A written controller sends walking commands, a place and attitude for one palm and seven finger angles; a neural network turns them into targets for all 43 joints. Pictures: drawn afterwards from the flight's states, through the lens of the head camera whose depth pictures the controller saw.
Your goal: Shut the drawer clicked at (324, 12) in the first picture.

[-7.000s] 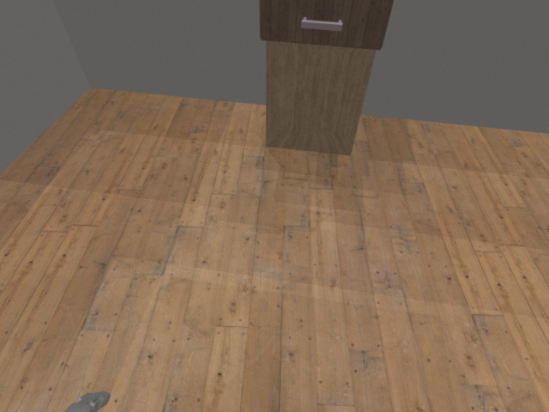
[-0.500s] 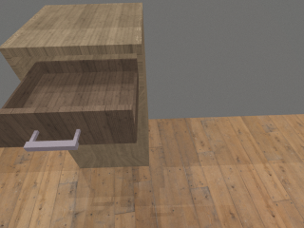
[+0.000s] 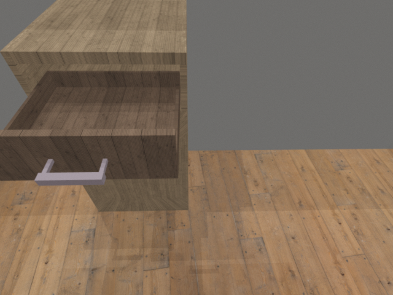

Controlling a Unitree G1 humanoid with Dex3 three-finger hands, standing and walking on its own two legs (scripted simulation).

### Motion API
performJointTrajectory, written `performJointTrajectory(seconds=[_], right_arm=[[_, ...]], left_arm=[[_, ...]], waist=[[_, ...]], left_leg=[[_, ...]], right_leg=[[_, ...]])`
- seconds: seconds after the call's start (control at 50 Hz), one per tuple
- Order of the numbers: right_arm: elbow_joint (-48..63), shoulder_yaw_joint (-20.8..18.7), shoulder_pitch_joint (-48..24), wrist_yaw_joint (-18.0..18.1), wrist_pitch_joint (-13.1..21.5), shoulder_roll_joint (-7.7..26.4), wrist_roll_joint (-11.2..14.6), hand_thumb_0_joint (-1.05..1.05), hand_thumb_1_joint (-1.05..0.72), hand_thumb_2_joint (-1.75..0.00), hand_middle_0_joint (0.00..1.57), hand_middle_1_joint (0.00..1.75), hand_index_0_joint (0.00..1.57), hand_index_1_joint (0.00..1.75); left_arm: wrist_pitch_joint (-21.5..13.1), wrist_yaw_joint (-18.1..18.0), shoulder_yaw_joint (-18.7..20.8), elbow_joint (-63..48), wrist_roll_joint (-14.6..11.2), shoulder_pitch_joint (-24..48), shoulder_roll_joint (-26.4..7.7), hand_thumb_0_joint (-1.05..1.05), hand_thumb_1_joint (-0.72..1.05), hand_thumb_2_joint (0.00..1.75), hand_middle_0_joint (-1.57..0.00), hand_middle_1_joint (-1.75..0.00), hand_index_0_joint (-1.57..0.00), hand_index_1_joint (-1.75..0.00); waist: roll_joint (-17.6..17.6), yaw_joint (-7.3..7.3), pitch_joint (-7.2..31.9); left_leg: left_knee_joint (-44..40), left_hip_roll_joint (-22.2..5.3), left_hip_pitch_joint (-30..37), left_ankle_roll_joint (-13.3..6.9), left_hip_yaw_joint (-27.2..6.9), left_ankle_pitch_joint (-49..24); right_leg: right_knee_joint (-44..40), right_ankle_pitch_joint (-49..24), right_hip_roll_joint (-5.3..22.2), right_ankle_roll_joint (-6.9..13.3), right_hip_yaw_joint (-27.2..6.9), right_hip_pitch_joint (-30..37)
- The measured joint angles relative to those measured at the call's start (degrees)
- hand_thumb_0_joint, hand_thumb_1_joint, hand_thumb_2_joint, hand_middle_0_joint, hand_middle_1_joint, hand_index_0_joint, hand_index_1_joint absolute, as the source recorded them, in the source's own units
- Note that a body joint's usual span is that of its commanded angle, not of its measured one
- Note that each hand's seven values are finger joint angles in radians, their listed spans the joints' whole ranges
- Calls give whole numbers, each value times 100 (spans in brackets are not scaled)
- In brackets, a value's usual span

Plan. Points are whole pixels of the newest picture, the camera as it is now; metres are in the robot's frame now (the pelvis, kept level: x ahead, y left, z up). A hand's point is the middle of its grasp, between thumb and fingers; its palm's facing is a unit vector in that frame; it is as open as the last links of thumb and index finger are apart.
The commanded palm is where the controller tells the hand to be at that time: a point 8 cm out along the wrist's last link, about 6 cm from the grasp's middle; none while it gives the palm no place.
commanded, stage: come to a stop and stand still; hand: left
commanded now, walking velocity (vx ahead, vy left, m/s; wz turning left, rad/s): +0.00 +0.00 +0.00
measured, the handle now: (74, 171) +0.35 +0.30 +0.04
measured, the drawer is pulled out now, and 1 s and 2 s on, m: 0.28 0.28 0.28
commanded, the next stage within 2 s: look again from close up in 0.52 s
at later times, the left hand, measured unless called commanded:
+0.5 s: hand out of the picture +0.00 +0.18 -0.18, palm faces +0.04 -0.98 -0.18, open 7.4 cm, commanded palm none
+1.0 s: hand out of the picture +0.06 +0.21 -0.17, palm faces +0.00 -0.97 -0.24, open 7.4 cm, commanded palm none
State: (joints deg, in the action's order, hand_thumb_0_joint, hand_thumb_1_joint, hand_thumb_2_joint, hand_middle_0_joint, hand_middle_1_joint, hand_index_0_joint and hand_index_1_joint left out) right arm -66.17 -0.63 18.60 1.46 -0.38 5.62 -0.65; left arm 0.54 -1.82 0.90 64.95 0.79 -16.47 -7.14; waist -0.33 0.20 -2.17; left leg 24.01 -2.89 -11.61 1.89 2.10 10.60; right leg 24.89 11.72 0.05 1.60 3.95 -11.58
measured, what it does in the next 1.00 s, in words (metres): stands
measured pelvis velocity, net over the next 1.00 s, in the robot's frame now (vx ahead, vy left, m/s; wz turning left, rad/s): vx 0.03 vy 0.03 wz -0.01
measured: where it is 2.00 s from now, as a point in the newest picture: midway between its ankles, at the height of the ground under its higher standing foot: outside the picture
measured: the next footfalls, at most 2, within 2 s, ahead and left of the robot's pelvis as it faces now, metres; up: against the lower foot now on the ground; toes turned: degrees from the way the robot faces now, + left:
right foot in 1.82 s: +0.11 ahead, -0.05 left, +0.00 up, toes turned +0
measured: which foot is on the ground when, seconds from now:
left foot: down 0.00-1.00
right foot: down 0.00-1.00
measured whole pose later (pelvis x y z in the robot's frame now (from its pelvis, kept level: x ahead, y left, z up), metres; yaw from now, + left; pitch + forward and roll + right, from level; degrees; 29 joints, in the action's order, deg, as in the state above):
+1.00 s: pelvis +0.03 +0.03 -0.01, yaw +0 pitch -2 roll +1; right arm -61.3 1.1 16.3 0.7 1.0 10.1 -0.7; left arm -0.7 -1.9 -0.8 60.8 0.9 -14.4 -9.6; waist 1.3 0.2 -1.9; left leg 27.9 -0.3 -10.6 -0.4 3.5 15.4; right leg 30.0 16.7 2.9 -0.7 2.4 -11.3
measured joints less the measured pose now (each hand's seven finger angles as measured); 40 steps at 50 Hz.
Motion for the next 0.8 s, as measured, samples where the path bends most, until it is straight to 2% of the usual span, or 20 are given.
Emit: performJointTrajectory(seconds=[0.24, 0.62, 0.72, 0.8], right_arm=[[54, -4, -168, 28, 71, 53, 27, 1, -92, -90, 19, 29, 20, 30], [79, 6, -305, -2, 121, 213, 42, 0, -91, -90, 19, 29, 20, 30], [432, 29, -256, -90, 100, 385, -8, 0, -91, -90, 19, 29, 20, 30], [569, 81, -166, -72, 138, 443, -12, 0, -92, -90, 19, 29, 20, 30]], left_arm=[[-62, -21, -44, 43, 26, -138, 74, 0, 91, 89, -20, -29, -20, -30], [-97, -23, -28, -9, 36, 39, -136, 0, 91, 89, -20, -29, -20, -30], [-183, -82, -140, -163, 49, 2, -142, 0, 91, 89, -20, -29, -20, -30], [-154, -47, -166, -269, 36, 32, -164, 1, 91, 89, -20, -29, -20, -30]], waist=[[-39, -68, 28], [-6, -48, -53], [160, 46, 19], [236, 39, 89]], left_leg=[[-43, 116, 41, -108, 53, 28], [-162, 189, 195, -164, 97, 63], [516, 127, -194, -186, 52, 419], [655, 190, -150, -232, 68, 551]], right_leg=[[-29, 15, 114, -116, -53, 30], [-91, 68, 182, -181, -96, 149], [299, 273, 148, -183, -59, -94], [532, 456, 220, -230, -82, -93]])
